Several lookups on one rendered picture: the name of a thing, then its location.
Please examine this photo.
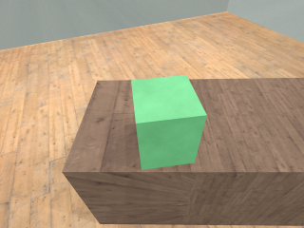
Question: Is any pedestal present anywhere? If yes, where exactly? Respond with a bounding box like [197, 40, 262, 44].
[62, 78, 304, 226]

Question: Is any carton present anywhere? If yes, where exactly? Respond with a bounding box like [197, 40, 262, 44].
[131, 75, 207, 170]

